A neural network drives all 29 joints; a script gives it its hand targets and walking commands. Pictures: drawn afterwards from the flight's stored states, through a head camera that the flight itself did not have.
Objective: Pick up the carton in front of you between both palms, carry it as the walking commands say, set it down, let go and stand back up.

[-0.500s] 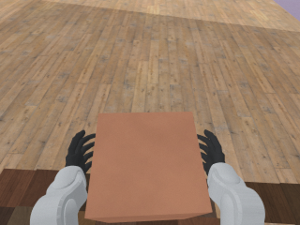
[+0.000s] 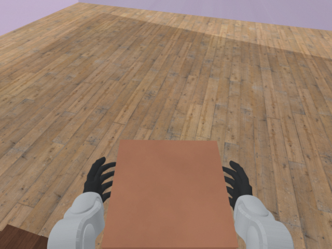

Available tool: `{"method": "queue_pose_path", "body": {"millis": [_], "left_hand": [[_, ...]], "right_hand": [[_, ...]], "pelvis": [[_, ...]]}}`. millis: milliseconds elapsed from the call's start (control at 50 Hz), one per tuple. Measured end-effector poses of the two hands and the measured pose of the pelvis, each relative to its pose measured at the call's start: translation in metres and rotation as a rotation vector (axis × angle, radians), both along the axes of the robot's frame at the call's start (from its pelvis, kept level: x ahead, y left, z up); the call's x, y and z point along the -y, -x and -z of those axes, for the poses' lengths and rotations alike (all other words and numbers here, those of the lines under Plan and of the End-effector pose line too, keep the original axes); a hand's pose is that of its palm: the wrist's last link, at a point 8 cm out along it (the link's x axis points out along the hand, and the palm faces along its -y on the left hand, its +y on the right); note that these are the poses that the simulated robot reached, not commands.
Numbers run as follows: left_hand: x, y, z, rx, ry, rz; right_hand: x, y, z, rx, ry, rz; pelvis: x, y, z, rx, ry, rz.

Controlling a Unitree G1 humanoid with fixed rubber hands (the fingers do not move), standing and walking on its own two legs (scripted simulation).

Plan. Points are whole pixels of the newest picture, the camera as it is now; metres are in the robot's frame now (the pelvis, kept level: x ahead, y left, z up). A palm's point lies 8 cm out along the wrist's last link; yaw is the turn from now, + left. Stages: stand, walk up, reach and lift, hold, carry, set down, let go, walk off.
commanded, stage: carry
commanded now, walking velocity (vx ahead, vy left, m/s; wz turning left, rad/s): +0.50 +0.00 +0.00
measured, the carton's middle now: (167, 206) +0.24 +0.01 +0.01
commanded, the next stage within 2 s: none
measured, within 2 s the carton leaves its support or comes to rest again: neither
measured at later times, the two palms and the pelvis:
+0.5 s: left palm (144, 92) +0.65 +0.12 +0.04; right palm (227, 99) +0.65 -0.19 +0.02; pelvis +0.34 -0.04 -0.06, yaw -1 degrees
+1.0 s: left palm (163, 51) +1.00 +0.07 +0.03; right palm (224, 58) +0.97 -0.23 +0.03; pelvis +0.70 -0.06 -0.04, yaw -5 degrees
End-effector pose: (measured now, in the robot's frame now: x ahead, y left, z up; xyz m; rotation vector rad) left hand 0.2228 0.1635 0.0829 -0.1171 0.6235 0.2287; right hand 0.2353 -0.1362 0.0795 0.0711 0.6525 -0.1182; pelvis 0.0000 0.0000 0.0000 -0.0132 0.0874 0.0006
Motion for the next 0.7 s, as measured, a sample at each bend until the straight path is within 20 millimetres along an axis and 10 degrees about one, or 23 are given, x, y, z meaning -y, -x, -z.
{"method": "queue_pose_path", "body": {"millis": [260,460,700], "left_hand": [[0.027,-0.219,0.021,0.033,0.015,0.14],[0.045,-0.402,0.041,0.061,-0.052,-0.005],[0.075,-0.569,0.043,0.024,0.029,-0.007]], "right_hand": [[0.027,-0.169,0.015,0.033,0.022,0.166],[0.055,-0.378,0.049,0.059,-0.029,0.121],[0.082,-0.556,0.053,0.011,-0.044,0.15]], "pelvis": [[-0.009,-0.172,0.027,-0.008,-0.014,0.039],[0.031,-0.314,0.059,0.031,-0.029,0.02],[0.064,-0.453,0.03,-0.016,-0.065,0.018]]}}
